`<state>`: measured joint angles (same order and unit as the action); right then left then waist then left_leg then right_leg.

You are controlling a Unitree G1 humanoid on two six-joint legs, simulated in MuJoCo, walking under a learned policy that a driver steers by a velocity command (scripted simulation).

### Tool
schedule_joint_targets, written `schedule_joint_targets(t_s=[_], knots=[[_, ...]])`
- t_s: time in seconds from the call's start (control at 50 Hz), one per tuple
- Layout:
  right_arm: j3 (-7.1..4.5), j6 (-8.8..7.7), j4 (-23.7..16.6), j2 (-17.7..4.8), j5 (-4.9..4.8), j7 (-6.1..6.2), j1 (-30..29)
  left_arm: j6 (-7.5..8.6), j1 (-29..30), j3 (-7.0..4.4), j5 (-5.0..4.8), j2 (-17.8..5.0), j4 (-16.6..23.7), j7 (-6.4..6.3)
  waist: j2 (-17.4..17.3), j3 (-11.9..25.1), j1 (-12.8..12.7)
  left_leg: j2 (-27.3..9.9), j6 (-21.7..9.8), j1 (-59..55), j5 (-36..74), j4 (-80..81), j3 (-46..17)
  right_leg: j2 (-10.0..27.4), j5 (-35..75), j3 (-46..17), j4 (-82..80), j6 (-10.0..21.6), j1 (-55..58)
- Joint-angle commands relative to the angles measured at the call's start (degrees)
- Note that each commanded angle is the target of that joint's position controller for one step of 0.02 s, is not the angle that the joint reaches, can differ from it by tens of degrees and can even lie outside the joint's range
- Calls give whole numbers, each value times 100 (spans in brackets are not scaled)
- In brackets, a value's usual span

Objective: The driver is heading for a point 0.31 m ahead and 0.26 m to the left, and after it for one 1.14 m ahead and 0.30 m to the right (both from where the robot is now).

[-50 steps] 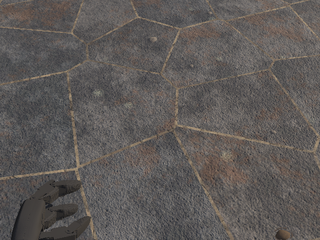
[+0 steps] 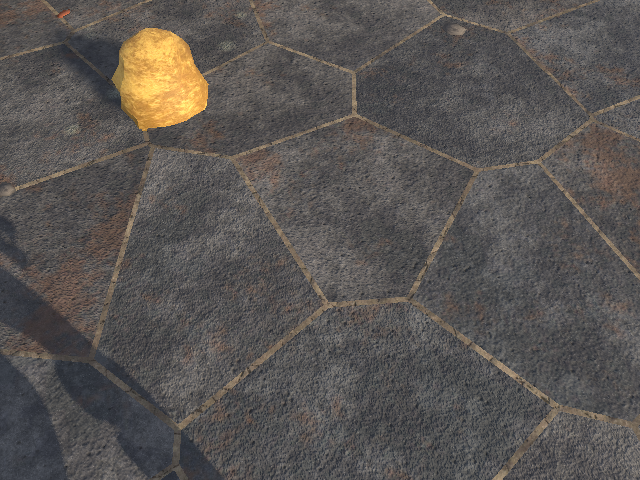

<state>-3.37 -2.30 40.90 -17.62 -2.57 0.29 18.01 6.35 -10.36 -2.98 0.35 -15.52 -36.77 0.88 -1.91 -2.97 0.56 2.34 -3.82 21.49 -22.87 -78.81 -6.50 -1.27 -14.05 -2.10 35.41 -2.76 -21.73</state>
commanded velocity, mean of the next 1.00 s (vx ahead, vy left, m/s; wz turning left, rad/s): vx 1.00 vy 0.00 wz -0.25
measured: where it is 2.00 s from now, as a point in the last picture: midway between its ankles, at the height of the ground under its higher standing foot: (441, 103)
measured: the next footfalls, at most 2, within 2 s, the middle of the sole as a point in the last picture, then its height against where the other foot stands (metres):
left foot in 0.34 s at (242, 465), level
right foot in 0.82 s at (311, 282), level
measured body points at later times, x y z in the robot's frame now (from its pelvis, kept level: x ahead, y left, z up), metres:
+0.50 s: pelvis +0.43 +0.08 +0.01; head +0.44 +0.10 +0.46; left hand +0.49 +0.36 -0.11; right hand +0.55 -0.18 -0.09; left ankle +0.45 +0.16 -0.72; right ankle +0.35 -0.10 -0.60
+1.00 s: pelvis +0.88 +0.08 +0.01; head +0.90 +0.09 +0.46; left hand +0.97 +0.33 -0.13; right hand +1.03 -0.20 -0.04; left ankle +0.92 +0.27 -0.61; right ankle +0.90 +0.04 -0.72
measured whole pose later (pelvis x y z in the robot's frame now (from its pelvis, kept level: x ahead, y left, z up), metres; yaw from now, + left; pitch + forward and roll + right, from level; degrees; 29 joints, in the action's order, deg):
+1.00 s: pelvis +0.88 +0.08 +0.01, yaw -19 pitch -2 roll -1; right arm 0.5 -8.9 35.8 -12.7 0.1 -0.5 4.6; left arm 3.4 -25.4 -3.0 0.1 -15.0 -44.8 2.3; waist 1.0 -2.8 -3.3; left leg -1.9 -1.3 30.4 -19.1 -74.8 -10.5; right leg -11.7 -13.4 -1.8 31.9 10.5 -16.3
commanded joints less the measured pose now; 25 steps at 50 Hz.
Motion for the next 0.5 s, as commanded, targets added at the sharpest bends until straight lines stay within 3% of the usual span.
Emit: schedule_joint_targets(t_s=[0.02,0.06,0.1,0.14,0.18,0.24,0.26,0.3,0.32,0.34,0.36,0.38,0.4,0.42,0.44,0.46,0.48,0.5], knots=[[33,-141,-816,-146,78,-82,-736,8,-853,-176,100,-572,-102,-13,591,221,-387,-722,-58,2245,363,129,-194,1543,-839,-2441,-2049,1190,2037],[91,-75,-824,60,-2,-125,-767,34,-870,-69,-45,-250,-322,36,716,59,-193,-774,-102,2197,143,647,-203,1465,-451,-1953,-2224,1254,1761],[161,-84,-921,135,74,-166,-1012,60,-935,-108,-120,-450,-447,22,547,-231,-85,-818,-60,2606,537,1190,-247,1628,-171,-1739,-2500,1439,1681],[196,-127,-995,57,144,-226,-1275,82,-917,-174,-124,-748,-517,-18,424,-408,-9,-916,-7,2652,1305,1978,-151,1655,192,-1255,-2818,1436,1587],[227,-182,-1104,-9,182,-300,-1812,87,-1066,-186,-164,-888,-623,-43,334,-562,-166,-905,25,2148,2052,2864,315,1501,607,-619,-3243,1307,1360],[229,-262,-1255,-18,140,-398,-2409,40,-1547,-160,-211,-1015,-879,-45,338,-692,-351,-670,-41,1383,2519,3835,697,1505,1441,-40,-3526,1171,1655],[187,-277,-1283,-100,129,-414,-2444,6,-1598,-155,-199,-1101,-927,-41,447,-608,-297,-511,-106,1176,2361,4047,847,1513,2454,143,-3314,1111,1954],[28,-247,-1303,-406,131,-379,-2086,-77,-1722,-164,-142,-1331,-1045,-74,998,-28,71,-104,-295,406,1769,4099,1155,1631,5390,385,-2319,979,2545],[-121,-203,-1135,-673,102,-323,-1222,-143,-1685,-159,-94,-1409,-1108,-104,1230,524,622,98,-441,-726,1661,4177,1272,1601,6450,520,-1266,894,2447],[-282,-124,-736,-919,79,-234,94,-188,-1534,-134,-60,-1429,-1086,-156,1189,1115,1334,85,-522,-2507,1663,4228,1222,1392,6471,631,285,725,1540],[-390,-53,-327,-1400,93,-115,1229,-157,-1590,36,117,-843,-848,-199,-16,1841,1408,-1101,-629,-4478,761,4040,-562,929,2611,428,2684,566,-183],[-347,-141,-314,-1631,195,-187,1175,51,-2307,255,-154,-56,-712,-152,-1902,3054,648,-2190,-1427,-5319,-2011,5739,-3917,-58,-1259,-384,4468,510,-1564],[-230,-204,-267,-946,234,-209,1009,172,-1695,91,-428,-720,-725,-134,-1094,2376,859,-2228,-1240,-4782,-2591,6510,-4335,231,-1083,-812,4948,676,-2269],[-158,-264,-216,-687,260,-211,748,200,-946,64,-544,-765,-511,-124,-584,1267,827,-2127,-1097,-3846,-1705,6427,-3274,442,-778,-606,4881,696,-2615],[-135,-349,-148,-620,305,-237,369,184,-665,110,-437,-598,-450,-136,117,709,524,-1981,-990,-2794,-681,6482,-2480,715,-379,-571,4470,693,-2382],[-89,-424,-97,-363,385,-269,-11,93,-683,60,-291,-550,-510,-144,164,481,192,-1690,-808,-2052,-139,6491,-1751,964,-27,-592,4092,697,-1992],[-36,-469,-55,-130,455,-276,-229,-42,-992,44,-311,-477,-600,-87,-212,433,-98,-1603,-742,-1561,122,6592,-1279,1113,227,-678,3969,665,-1621],[-18,-508,9,31,396,-286,-351,-177,-1113,33,-333,-409,-688,-53,-309,340,-195,-1516,-671,-1261,418,6758,-880,1198,296,-674,3826,626,-1441]])
Velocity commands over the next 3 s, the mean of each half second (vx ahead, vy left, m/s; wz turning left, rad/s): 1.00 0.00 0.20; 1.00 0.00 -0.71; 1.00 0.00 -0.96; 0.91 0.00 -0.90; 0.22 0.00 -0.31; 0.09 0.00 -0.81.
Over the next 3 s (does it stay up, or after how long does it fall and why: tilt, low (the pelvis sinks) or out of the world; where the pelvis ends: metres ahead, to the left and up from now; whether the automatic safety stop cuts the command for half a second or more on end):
stays up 1.70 -0.53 0.03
